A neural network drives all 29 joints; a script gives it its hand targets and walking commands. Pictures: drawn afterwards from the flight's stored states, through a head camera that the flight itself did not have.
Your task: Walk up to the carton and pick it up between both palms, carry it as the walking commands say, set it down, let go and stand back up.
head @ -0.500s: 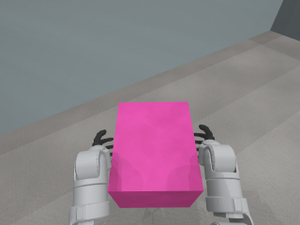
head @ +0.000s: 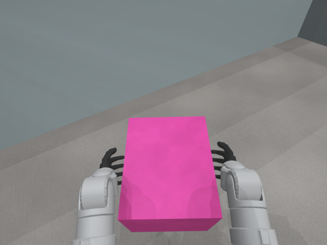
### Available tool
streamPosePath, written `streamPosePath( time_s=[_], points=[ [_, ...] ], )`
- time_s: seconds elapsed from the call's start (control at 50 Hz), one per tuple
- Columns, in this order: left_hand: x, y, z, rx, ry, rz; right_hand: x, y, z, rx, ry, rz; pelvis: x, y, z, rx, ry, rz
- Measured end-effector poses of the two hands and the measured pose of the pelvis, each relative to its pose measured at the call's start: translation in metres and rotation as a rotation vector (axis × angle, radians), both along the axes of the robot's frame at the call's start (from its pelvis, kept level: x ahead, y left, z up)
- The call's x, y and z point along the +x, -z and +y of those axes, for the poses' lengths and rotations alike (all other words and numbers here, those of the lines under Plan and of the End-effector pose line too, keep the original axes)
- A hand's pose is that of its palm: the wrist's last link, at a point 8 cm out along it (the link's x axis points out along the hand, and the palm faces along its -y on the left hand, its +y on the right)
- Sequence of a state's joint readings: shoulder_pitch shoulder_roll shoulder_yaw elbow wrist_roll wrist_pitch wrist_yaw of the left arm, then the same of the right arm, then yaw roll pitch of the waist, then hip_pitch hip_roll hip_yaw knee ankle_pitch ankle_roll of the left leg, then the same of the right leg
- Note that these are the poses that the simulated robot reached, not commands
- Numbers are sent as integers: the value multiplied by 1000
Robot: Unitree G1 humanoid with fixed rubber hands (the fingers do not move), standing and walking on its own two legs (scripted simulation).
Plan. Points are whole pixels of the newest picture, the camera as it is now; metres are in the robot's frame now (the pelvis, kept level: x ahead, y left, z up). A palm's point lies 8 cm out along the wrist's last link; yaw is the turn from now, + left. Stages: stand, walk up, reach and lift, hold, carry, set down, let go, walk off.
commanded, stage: carry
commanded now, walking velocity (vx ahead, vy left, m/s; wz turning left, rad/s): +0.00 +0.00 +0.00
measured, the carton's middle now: (168, 174) +0.31 +0.00 -0.01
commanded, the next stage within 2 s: none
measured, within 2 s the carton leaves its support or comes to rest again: neither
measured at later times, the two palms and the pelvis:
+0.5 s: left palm (114, 176) +0.28 +0.13 +0.05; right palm (236, 169) +0.27 -0.17 +0.05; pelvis +0.00 -0.01 +0.01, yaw +0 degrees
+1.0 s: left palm (109, 173) +0.29 +0.15 +0.04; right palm (227, 167) +0.29 -0.15 +0.04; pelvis +0.02 +0.00 +0.01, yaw -1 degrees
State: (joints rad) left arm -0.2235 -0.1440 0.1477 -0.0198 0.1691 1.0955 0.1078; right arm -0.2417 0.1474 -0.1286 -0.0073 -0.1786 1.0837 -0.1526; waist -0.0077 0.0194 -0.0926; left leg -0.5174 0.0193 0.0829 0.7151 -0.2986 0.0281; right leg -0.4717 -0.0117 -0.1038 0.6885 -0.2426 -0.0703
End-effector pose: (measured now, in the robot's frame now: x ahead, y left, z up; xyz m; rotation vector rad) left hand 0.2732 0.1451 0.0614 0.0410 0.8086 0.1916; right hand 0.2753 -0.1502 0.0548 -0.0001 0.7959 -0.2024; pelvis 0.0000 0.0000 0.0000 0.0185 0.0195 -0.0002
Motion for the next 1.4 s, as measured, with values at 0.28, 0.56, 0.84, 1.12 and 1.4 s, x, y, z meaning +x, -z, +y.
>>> streamPosePath(
  time_s=[0.28, 0.56, 0.84, 1.12, 1.4],
  points=[
    [5, 8, -10, -3, 1, -13, -1, 7, -12, 4, -36, -12, 0, -5, -13, 2, -1, 5],
    [9, 11, -14, -16, 16, -28, 2, 7, -15, -6, -24, -24, 5, -6, -13, -1, 5, 22],
    [19, 15, -6, -9, 28, -58, 10, 14, -8, -5, -27, -53, 13, -8, -6, -8, 8, 15],
    [20, 23, 5, -28, 15, -51, 15, 15, 2, -25, -46, -47, 19, -9, 1, -12, 8, 17],
    [29, 25, 8, -25, 25, -51, 21, 17, 5, -27, -39, -47, 26, -9, 8, -11, 19, 16]
  ],
)
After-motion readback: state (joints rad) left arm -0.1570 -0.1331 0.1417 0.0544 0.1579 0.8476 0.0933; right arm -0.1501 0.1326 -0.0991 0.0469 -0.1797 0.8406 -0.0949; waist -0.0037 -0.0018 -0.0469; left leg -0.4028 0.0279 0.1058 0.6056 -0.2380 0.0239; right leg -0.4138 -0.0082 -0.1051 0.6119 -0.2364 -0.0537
